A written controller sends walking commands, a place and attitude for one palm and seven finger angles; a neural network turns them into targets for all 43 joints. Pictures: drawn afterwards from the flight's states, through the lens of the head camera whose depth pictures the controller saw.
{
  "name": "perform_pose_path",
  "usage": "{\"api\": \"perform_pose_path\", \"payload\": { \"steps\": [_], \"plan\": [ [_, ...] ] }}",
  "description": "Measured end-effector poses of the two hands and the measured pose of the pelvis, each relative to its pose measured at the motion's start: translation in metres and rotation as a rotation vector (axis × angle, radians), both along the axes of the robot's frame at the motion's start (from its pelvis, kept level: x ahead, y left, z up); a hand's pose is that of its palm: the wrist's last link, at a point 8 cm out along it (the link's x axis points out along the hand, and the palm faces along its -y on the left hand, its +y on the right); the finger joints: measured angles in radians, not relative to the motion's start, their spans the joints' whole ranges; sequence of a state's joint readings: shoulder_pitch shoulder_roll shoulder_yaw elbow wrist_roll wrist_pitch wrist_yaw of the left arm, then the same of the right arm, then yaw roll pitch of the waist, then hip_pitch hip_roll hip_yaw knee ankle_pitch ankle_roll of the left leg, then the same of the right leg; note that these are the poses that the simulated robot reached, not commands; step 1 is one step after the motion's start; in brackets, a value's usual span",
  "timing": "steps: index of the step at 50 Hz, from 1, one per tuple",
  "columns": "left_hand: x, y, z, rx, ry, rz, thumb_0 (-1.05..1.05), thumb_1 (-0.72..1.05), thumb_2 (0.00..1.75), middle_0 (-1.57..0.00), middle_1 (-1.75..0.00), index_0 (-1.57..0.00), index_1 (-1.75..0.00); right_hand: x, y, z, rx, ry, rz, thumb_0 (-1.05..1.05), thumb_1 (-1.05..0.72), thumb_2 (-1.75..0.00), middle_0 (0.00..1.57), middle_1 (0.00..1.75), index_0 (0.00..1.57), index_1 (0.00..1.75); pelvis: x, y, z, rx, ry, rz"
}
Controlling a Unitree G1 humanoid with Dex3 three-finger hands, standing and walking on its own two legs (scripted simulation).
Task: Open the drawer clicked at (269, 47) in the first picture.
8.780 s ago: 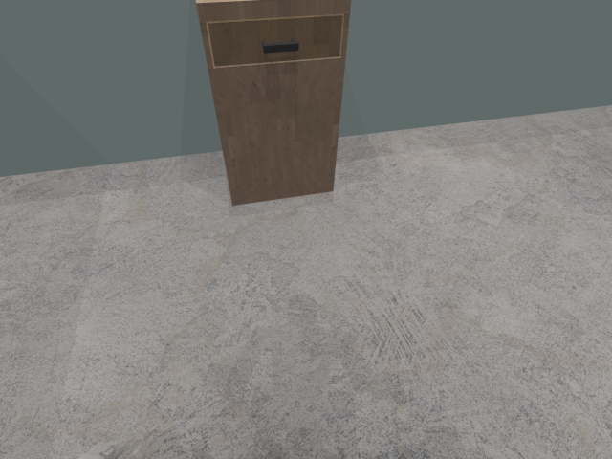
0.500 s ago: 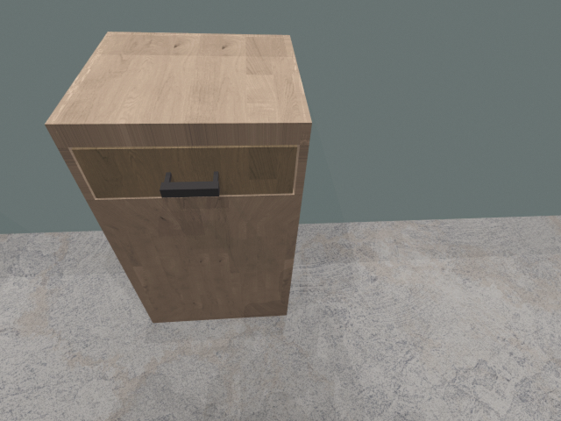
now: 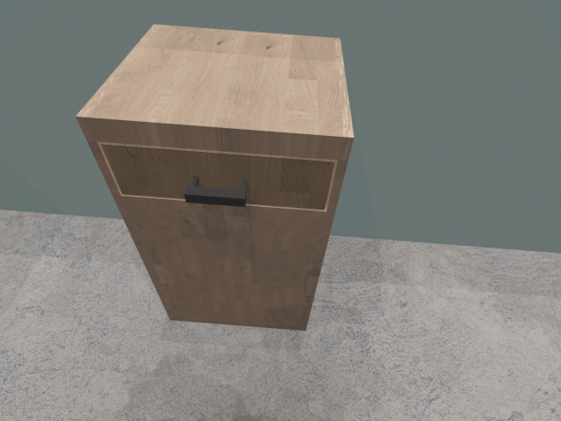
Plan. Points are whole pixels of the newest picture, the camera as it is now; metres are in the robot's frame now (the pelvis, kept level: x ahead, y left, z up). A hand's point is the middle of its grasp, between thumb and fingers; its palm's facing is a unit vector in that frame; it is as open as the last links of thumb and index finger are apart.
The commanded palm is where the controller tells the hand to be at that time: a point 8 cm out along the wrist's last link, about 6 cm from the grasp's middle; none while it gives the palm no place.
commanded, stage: come to a stop and stand still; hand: left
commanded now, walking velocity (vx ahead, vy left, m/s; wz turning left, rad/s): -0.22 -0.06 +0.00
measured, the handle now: (218, 189) +0.53 +0.17 -0.01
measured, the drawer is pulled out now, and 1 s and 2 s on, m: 0.00 0.00 0.00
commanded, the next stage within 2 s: look again from close up in 0.88 s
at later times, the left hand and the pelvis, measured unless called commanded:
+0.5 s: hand out of the picture +0.06 +0.15 -0.15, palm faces +0.07 -0.97 -0.23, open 7.3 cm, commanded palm none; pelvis +0.01 -0.03 +0.01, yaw +1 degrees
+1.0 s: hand out of the picture +0.01 +0.17 -0.15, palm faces +0.00 -0.97 -0.23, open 7.3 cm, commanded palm none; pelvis -0.02 -0.01 +0.01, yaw -1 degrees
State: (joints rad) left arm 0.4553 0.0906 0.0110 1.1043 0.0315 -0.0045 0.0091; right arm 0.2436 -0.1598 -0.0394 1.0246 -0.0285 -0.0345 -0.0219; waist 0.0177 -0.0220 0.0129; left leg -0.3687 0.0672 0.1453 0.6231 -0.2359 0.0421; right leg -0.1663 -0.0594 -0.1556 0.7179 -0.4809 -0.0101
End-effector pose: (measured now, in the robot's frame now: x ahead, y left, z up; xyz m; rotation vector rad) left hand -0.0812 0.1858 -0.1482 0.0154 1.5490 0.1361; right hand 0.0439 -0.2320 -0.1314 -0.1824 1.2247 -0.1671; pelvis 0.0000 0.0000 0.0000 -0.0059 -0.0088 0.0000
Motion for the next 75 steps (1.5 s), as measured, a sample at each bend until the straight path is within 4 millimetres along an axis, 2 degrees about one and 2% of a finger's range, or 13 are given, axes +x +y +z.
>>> {"api": "perform_pose_path", "payload": {
  "steps": [2,6,8,10,15,20,23,29,34,42,60,67,75],
  "plan": [
    [0.018,0.003,0.0,0.004,-0.005,-0.033,0.0,0.91,0.89,-0.2,-0.29,-0.2,-0.3,0.006,0.001,0.002,0.001,-0.017,-0.019,0.01,-0.92,-0.89,0.2,0.3,0.2,0.3,0.005,-0.002,0.002,0.016,-0.005,-0.019],
    [0.066,0.009,0.009,0.049,-0.094,-0.055,0.0,0.91,0.89,-0.2,-0.29,-0.2,-0.3,0.005,-0.006,0.005,0.001,0.016,-0.033,0.0,-0.93,-0.89,0.21,0.3,0.21,0.3,0.012,-0.009,0.009,0.021,-0.008,-0.014],
    [0.088,0.01,0.014,0.08,-0.153,-0.06,0.0,0.91,0.89,-0.2,-0.29,-0.2,-0.3,0.003,-0.011,0.002,0.012,0.047,-0.028,0.0,-0.93,-0.89,0.21,0.3,0.21,0.3,0.014,-0.015,0.011,0.02,-0.011,-0.009],
    [0.103,0.012,0.016,0.12,-0.191,-0.068,0.01,0.92,0.89,-0.2,-0.29,-0.2,-0.3,0.001,-0.018,-0.004,0.029,0.069,-0.033,0.0,-0.93,-0.89,0.21,0.3,0.21,0.3,0.017,-0.024,0.008,0.027,-0.017,-0.009],
    [0.121,0.007,0.022,0.17,-0.236,-0.08,0.01,0.93,0.89,-0.19,-0.29,-0.2,-0.3,0.001,-0.035,-0.015,0.061,0.1,-0.061,0.01,-0.92,-0.89,0.2,0.3,0.21,0.3,0.021,-0.04,0.004,0.019,-0.018,-0.003],
    [0.132,0.002,0.03,0.168,-0.27,-0.081,0.01,0.92,0.89,-0.2,-0.29,-0.2,-0.3,0.0,-0.038,-0.008,0.063,0.107,-0.058,0.01,-0.91,-0.89,0.2,0.3,0.2,0.3,0.016,-0.041,0.011,0.018,-0.007,0.002],
    [0.135,0.006,0.03,0.163,-0.294,-0.069,0.01,0.92,0.89,-0.2,-0.29,-0.21,-0.3,-0.003,-0.035,-0.001,0.052,0.105,-0.043,0.01,-0.91,-0.89,0.2,0.3,0.2,0.3,0.01,-0.039,0.014,0.016,-0.002,0.013],
    [0.131,0.024,0.017,0.142,-0.32,-0.085,0.0,0.91,0.89,-0.2,-0.29,-0.21,-0.3,-0.014,-0.024,0.007,0.005,0.059,-0.006,0.01,-0.91,-0.89,0.2,0.3,0.2,0.3,-0.005,-0.025,0.008,0.014,-0.019,0.022],
    [0.122,0.036,0.022,0.152,-0.315,-0.133,0.0,0.91,0.89,-0.2,-0.29,-0.21,-0.3,-0.016,-0.022,0.008,-0.009,-0.019,-0.02,0.01,-0.91,-0.89,0.2,0.3,0.21,0.3,-0.008,-0.014,0.006,0.014,-0.017,-0.002],
    [0.1,0.044,0.029,0.179,-0.313,-0.126,0.0,0.91,0.89,-0.2,-0.29,-0.2,-0.3,-0.015,-0.016,0.002,0.022,-0.061,-0.008,0.01,-0.91,-0.89,0.2,0.3,0.2,0.3,-0.015,-0.011,0.005,0.014,-0.023,-0.012],
    [0.064,0.021,0.025,0.124,-0.229,-0.112,0.01,0.92,0.89,-0.2,-0.29,-0.21,-0.3,-0.071,-0.007,0.002,0.054,0.091,-0.045,0.01,-0.91,-0.89,0.2,0.3,0.2,0.3,-0.026,-0.014,0.014,0.014,-0.028,-0.019],
    [0.051,0.012,0.024,0.108,-0.19,-0.102,0.0,0.91,0.89,-0.2,-0.29,-0.2,-0.3,-0.085,-0.006,0.001,0.064,0.136,-0.063,0.01,-0.91,-0.89,0.2,0.3,0.2,0.3,-0.027,-0.017,0.016,0.013,-0.026,-0.019],
    [0.046,0.003,0.022,0.091,-0.169,-0.093,0.0,0.91,0.89,-0.2,-0.29,-0.2,-0.3,-0.095,0.0,0.001,0.078,0.167,-0.076,0.01,-0.91,-0.89,0.2,0.3,0.2,0.3,-0.025,-0.019,0.018,0.012,-0.028,-0.02]
  ]
}}
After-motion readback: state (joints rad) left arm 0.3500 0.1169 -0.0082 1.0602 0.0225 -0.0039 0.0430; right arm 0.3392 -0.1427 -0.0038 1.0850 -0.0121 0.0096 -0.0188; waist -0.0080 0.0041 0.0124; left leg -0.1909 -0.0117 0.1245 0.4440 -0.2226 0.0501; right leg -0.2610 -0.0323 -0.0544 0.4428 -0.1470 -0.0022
